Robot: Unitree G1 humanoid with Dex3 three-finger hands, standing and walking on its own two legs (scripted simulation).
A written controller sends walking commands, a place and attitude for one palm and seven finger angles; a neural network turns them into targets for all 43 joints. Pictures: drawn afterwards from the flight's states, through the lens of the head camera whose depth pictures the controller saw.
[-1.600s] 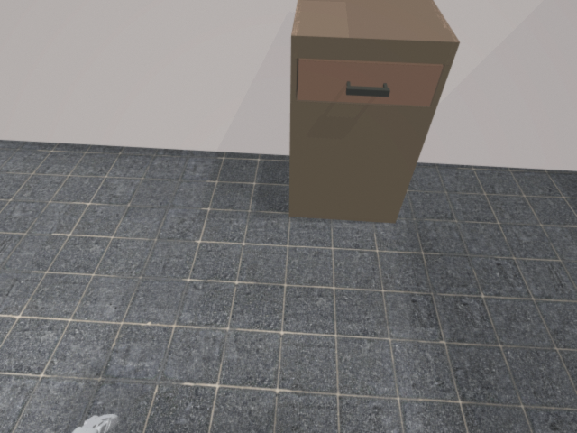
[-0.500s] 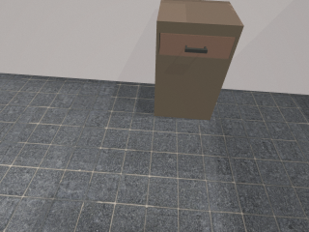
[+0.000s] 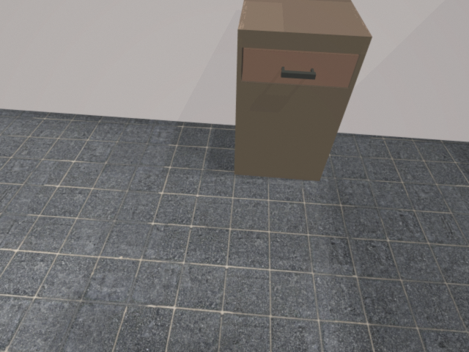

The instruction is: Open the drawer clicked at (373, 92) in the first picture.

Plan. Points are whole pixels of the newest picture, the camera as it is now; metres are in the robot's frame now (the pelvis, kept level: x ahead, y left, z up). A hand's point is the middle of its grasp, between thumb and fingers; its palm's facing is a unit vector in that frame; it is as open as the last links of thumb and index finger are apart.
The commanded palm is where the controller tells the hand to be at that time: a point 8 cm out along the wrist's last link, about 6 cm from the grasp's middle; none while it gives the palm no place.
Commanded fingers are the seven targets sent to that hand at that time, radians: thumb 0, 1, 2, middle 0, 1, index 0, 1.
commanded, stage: walk to a spot facing it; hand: left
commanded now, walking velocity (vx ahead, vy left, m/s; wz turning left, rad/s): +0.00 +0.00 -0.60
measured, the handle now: (297, 72) +1.15 -0.19 -0.09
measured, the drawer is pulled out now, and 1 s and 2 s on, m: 0.00 0.00 0.00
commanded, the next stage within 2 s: none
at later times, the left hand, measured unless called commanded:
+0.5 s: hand out of the picture +0.06 +0.16 -0.17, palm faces -0.17 -0.95 -0.27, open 7.4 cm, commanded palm none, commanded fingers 0.00 0.90 0.90 -0.20 -0.30 -0.20 -0.30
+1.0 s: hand out of the picture +0.15 +0.20 -0.18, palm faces -0.39 -0.90 -0.18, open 7.4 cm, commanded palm none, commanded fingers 0.00 0.90 0.90 -0.20 -0.30 -0.20 -0.30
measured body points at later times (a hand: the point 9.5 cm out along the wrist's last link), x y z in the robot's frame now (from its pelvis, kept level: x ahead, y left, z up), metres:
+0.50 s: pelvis -0.03 -0.03 -0.02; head +0.01 -0.06 +0.43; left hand +0.06 +0.21 -0.15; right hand -0.01 -0.29 -0.18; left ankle -0.01 +0.12 -0.68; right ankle -0.01 -0.10 -0.75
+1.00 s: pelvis +0.04 +0.02 +0.00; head +0.05 +0.05 +0.44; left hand +0.17 +0.25 -0.17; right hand +0.01 -0.25 -0.12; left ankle +0.06 +0.11 -0.75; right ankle -0.02 -0.10 -0.69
